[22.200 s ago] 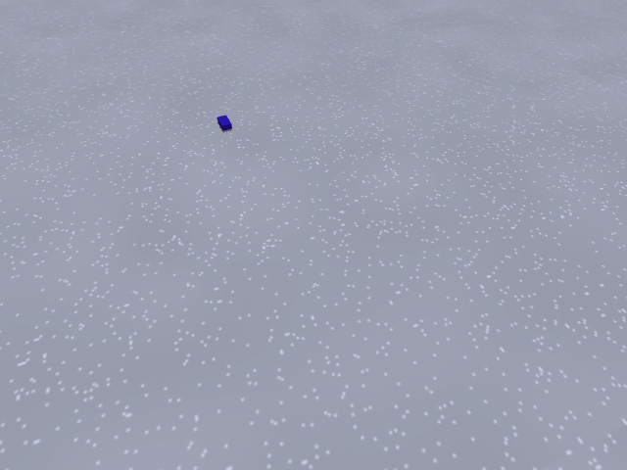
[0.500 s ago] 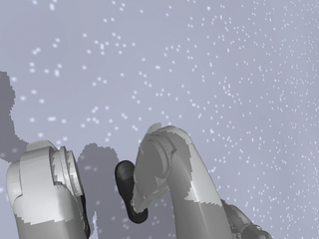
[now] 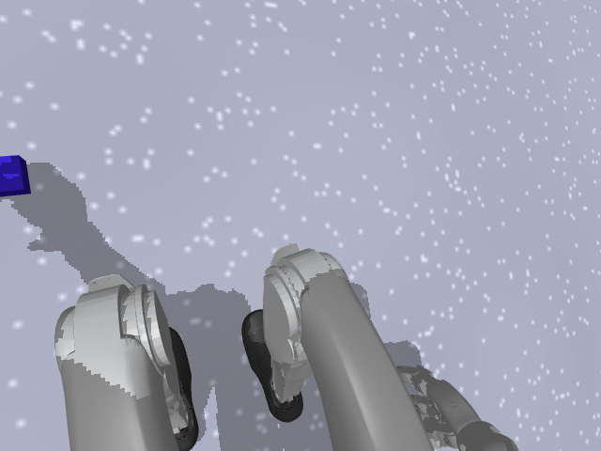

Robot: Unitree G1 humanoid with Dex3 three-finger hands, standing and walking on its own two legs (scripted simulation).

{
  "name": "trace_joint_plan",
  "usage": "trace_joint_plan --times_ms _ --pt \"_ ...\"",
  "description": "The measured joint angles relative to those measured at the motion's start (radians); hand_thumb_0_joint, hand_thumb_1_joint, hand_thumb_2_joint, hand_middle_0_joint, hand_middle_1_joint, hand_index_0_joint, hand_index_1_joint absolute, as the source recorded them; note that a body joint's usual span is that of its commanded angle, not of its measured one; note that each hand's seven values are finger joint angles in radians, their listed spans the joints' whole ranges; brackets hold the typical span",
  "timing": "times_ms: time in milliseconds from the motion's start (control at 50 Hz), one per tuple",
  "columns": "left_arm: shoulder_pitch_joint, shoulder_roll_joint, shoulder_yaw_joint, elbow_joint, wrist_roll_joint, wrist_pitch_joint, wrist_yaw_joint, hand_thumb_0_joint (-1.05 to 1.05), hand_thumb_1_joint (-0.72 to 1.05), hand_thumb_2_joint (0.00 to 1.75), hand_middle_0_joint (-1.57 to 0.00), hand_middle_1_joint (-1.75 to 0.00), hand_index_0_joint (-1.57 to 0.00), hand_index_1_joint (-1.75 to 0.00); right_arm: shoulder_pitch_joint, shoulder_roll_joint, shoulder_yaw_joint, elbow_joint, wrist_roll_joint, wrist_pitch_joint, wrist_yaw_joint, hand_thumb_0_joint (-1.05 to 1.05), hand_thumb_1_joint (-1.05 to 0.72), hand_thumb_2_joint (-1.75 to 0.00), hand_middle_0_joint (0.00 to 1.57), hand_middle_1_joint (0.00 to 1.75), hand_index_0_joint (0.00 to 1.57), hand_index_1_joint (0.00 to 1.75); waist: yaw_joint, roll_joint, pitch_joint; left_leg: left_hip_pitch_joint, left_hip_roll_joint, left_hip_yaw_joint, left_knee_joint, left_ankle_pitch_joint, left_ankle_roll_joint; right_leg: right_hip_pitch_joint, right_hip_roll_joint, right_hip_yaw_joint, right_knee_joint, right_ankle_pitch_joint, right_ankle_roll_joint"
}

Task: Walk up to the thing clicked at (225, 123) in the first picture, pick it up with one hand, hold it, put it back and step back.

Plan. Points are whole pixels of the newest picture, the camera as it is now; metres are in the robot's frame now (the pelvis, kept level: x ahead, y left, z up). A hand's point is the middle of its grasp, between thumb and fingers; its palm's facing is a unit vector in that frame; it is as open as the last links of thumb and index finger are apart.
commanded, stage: approach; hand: left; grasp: from above
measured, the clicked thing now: out of the picture +0.48 +0.35 -0.34
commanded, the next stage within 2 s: rest palm in 0.30 s
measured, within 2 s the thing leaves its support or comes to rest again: neither
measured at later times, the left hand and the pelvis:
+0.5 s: hand out of the picture +0.48 +0.34 -0.22, palm faces -0.21 -0.02 -0.98, open 11.6 cm; pelvis +0.00 +0.00 -0.04, yaw -3 degrees
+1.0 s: hand out of the picture +0.42 +0.35 -0.27, palm faces -0.55 -0.16 -0.82, open 13.0 cm; pelvis +0.00 -0.01 -0.03, yaw -3 degrees
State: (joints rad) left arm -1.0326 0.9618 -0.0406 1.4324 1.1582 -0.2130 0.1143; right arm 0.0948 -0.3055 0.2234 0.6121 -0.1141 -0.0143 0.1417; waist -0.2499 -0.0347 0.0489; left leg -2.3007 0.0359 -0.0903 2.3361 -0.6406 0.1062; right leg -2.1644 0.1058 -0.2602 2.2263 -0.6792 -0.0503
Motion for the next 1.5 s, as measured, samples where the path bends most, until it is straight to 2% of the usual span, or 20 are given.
trace_joint_plan --times_ms 100,160,220,280,360,400,440,500,620,700,760,820,880,920,1000,1100,1180,1260,1360,1500 --pt "0.080 0.036 0.094 -0.053 -0.020 -0.225 -0.018 0.00 -0.01 0.53 -0.46 -0.75 -0.50 -0.70 0.019 -0.023 0.029 0.013 -0.040 0.024 -0.027 0.00 -0.92 -0.90 0.20 0.30 0.21 0.30 -0.005 -0.050 0.081 0.005 0.002 -0.037 0.032 0.001 -0.019 0.010 0.003 -0.037 0.017 0.012 -0.017" --pt "0.106 0.060 0.146 -0.049 0.041 -0.358 0.077 0.00 -0.01 0.52 -0.47 -0.72 -0.51 -0.68 0.012 -0.036 0.054 0.026 -0.079 0.046 -0.028 0.00 -0.92 -0.90 0.20 0.30 0.21 0.30 -0.008 -0.091 0.107 0.003 0.007 -0.060 0.069 -0.006 -0.026 0.010 0.007 -0.061 0.042 0.014 -0.025" --pt "0.119 0.074 0.165 -0.019 0.152 -0.419 0.214 0.00 -0.03 0.54 -0.46 -0.71 -0.49 -0.67 -0.012 -0.037 0.068 0.041 -0.108 0.065 -0.024 0.00 -0.91 -0.90 0.20 0.30 0.21 0.30 -0.017 -0.125 0.115 0.001 0.013 -0.068 0.103 -0.014 -0.026 0.008 0.009 -0.073 0.069 0.013 -0.026" --pt "0.127 0.064 0.154 0.034 0.244 -0.397 0.381 0.00 -0.04 0.56 -0.45 -0.70 -0.47 -0.66 -0.043 -0.029 0.064 0.062 -0.137 0.058 -0.018 0.00 -0.91 -0.89 0.20 0.30 0.21 0.30 -0.026 -0.136 0.099 -0.008 0.021 -0.066 0.126 -0.020 -0.019 -0.001 0.013 -0.075 0.089 0.011 -0.022" --pt "0.139 0.019 0.125 0.051 0.314 -0.281 0.555 0.00 -0.05 0.57 -0.44 -0.68 -0.46 -0.65 -0.066 -0.003 0.041 0.077 -0.151 0.020 -0.008 0.00 -0.91 -0.89 0.20 0.30 0.21 0.30 -0.029 -0.133 0.053 -0.030 0.032 -0.055 0.133 -0.024 -0.012 -0.028 0.020 -0.065 0.096 0.013 -0.012" --pt "0.124 -0.015 0.120 0.030 0.309 -0.214 0.597 0.00 -0.06 0.58 -0.44 -0.68 -0.46 -0.65 -0.066 0.006 0.030 0.081 -0.139 -0.002 0.002 0.00 -0.90 -0.89 0.20 0.30 0.21 0.30 -0.023 -0.122 0.021 -0.044 0.032 -0.045 0.129 -0.023 -0.008 -0.042 0.018 -0.057 0.096 0.011 -0.009" --pt "0.087 -0.036 0.112 0.036 0.274 -0.145 0.620 0.00 -0.06 0.58 -0.44 -0.67 -0.46 -0.64 -0.073 0.010 0.029 0.082 -0.122 -0.023 0.014 0.00 -0.91 -0.89 0.20 0.30 0.21 0.30 -0.024 -0.105 -0.009 -0.054 0.028 -0.035 0.126 -0.021 -0.001 -0.050 0.013 -0.049 0.098 0.006 -0.005" --pt "0.002 -0.021 0.069 0.125 0.204 -0.041 0.579 0.00 -0.08 0.60 -0.42 -0.66 -0.44 -0.64 -0.091 0.018 0.030 0.068 -0.091 -0.056 0.027 0.00 -0.90 -0.89 0.20 0.30 0.21 0.30 -0.044 -0.073 -0.045 -0.073 0.029 -0.028 0.129 -0.019 0.010 -0.066 0.013 -0.044 0.101 0.004 0.003" --pt "-0.066 0.005 0.020 0.183 0.086 0.101 0.331 0.00 -0.13 0.65 -0.35 -0.74 -0.37 -0.71 -0.065 0.022 0.012 0.017 -0.034 -0.100 0.021 -0.01 -0.90 -0.89 0.20 0.30 0.21 0.30 -0.054 -0.015 -0.038 -0.099 0.027 -0.013 0.125 -0.022 0.021 -0.088 0.012 -0.031 0.099 -0.005 0.015" --pt "-0.012 -0.005 0.011 0.108 0.034 0.088 0.152 0.00 -0.14 0.65 -0.31 -0.82 -0.35 -0.77 -0.037 0.010 0.033 0.006 -0.017 -0.073 0.016 -0.01 -0.91 -0.89 0.20 0.30 0.20 0.30 -0.038 -0.012 0.022 -0.078 0.016 -0.001 0.098 -0.023 0.016 -0.071 0.005 -0.017 0.085 -0.017 0.009" --pt "0.041 0.021 0.048 0.038 0.003 0.006 0.083 0.00 -0.15 0.65 -0.32 -0.84 -0.36 -0.80 -0.023 -0.006 0.059 -0.019 -0.024 -0.043 0.004 0.00 -0.91 -0.90 0.20 0.30 0.21 0.30 -0.027 -0.036 0.090 -0.054 0.007 -0.018 0.088 -0.024 0.001 -0.045 0.002 -0.030 0.074 -0.018 -0.005" --pt "0.076 0.085 0.123 -0.051 -0.021 -0.126 0.081 0.00 -0.15 0.65 -0.33 -0.83 -0.38 -0.83 -0.010 -0.023 0.078 -0.023 -0.048 -0.023 -0.009 0.00 -0.91 -0.90 0.20 0.30 0.21 0.30 -0.004 -0.072 0.140 -0.032 0.002 -0.048 0.093 -0.026 -0.020 -0.023 0.002 -0.055 0.070 -0.013 -0.022" --pt "0.070 0.135 0.124 -0.020 -0.021 -0.243 0.122 0.00 -0.19 0.68 -0.32 -0.83 -0.35 -0.84 -0.018 -0.034 0.092 0.005 -0.080 0.000 -0.011 0.00 -0.91 -0.90 0.20 0.30 0.21 0.30 0.001 -0.108 0.147 -0.021 0.001 -0.072 0.110 -0.035 -0.033 -0.012 0.005 -0.077 0.078 -0.013 -0.033" --pt "0.071 0.151 0.115 0.022 0.005 -0.290 0.172 0.00 -0.23 0.71 -0.29 -0.85 -0.32 -0.85 -0.033 -0.037 0.095 0.024 -0.097 0.011 -0.012 0.00 -0.91 -0.90 0.20 0.30 0.21 0.30 -0.002 -0.125 0.146 -0.013 0.005 -0.083 0.123 -0.043 -0.035 -0.004 0.010 -0.088 0.084 -0.014 -0.034" --pt "0.074 0.168 0.098 0.080 0.109 -0.354 0.269 0.00 -0.30 0.78 -0.24 -0.89 -0.26 -0.87 -0.060 -0.048 0.108 0.031 -0.125 0.028 -0.004 0.00 -0.91 -0.90 0.20 0.30 0.21 0.30 -0.003 -0.133 0.136 -0.005 0.011 -0.097 0.142 -0.052 -0.028 0.009 0.019 -0.099 0.087 -0.014 -0.026" --pt "0.082 0.149 0.075 0.144 0.199 -0.346 0.419 0.00 -0.34 0.83 -0.21 -0.90 -0.22 -0.87 -0.091 -0.034 0.115 0.036 -0.142 0.008 0.009 0.00 -0.91 -0.90 0.20 0.30 0.20 0.30 -0.018 -0.133 0.108 -0.008 0.022 -0.100 0.158 -0.056 -0.009 0.013 0.031 -0.101 0.086 -0.010 -0.005" --pt "0.071 0.115 0.055 0.173 0.257 -0.285 0.517 0.00 -0.37 0.86 -0.18 -0.91 -0.18 -0.89 -0.090 -0.008 0.112 0.035 -0.145 -0.035 0.020 0.00 -0.91 -0.90 0.20 0.30 0.20 0.30 -0.036 -0.144 0.067 -0.023 0.027 -0.095 0.162 -0.053 -0.002 0.000 0.034 -0.096 0.087 -0.006 0.005" --pt "0.044 0.087 0.054 0.187 0.281 -0.197 0.576 0.00 -0.40 0.89 -0.16 -0.91 -0.16 -0.90 -0.076 0.011 0.110 0.032 -0.134 -0.082 0.032 -0.01 -0.90 -0.90 0.20 0.30 0.21 0.30 -0.055 -0.152 0.029 -0.049 0.025 -0.091 0.162 -0.042 -0.001 -0.024 0.031 -0.093 0.089 0.001 0.010" --pt "-0.012 0.092 0.064 0.213 0.259 -0.079 0.551 0.00 -0.41 0.89 -0.15 -0.91 -0.15 -0.90 -0.057 0.011 0.100 0.013 -0.107 -0.127 0.043 -0.01 -0.90 -0.90 0.20 0.30 0.21 0.30 -0.084 -0.142 0.015 -0.086 0.021 -0.076 0.163 -0.024 0.004 -0.056 0.021 -0.084 0.099 0.008 0.014" --pt "-0.057 0.156 0.110 0.229 0.151 0.011 0.387 0.00 -0.39 0.87 -0.16 -0.91 -0.16 -0.90 -0.023 -0.006 0.086 -0.008 -0.078 -0.143 0.041 0.00 -0.91 -0.90 0.20 0.30 0.21 0.30 -0.108 -0.103 0.052 -0.107 0.018 -0.061 0.163 -0.026 0.011 -0.077 0.015 -0.074 0.109 -0.002 0.013"
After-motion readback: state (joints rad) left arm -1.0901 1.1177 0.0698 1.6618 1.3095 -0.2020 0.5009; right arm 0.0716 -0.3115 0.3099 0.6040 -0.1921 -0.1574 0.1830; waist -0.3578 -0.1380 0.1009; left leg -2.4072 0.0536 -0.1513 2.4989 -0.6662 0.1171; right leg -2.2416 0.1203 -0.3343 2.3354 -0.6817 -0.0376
